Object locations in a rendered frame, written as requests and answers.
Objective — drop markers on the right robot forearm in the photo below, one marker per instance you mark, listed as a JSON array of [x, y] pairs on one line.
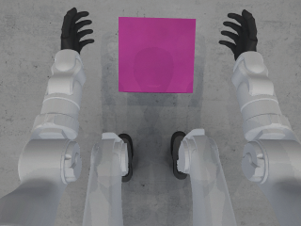
[[257, 100]]

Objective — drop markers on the robot left upper arm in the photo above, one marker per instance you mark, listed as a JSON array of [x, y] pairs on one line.
[[47, 166]]

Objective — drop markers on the robot right upper arm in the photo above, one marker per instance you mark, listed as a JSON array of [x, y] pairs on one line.
[[275, 166]]

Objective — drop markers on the left robot forearm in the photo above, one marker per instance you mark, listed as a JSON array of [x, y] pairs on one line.
[[58, 118]]

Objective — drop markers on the robot left hand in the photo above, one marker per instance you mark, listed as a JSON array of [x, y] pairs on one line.
[[70, 37]]

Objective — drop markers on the carton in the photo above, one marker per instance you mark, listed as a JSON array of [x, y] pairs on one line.
[[156, 55]]

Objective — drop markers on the right robot foot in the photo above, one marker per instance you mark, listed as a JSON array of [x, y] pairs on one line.
[[175, 144]]

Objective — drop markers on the robot right hand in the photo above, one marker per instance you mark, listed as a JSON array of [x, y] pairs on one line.
[[246, 40]]

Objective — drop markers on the robot foot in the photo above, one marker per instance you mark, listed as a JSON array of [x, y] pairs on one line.
[[130, 151], [175, 144]]

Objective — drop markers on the left robot foot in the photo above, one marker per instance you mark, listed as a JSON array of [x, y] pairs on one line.
[[130, 151]]

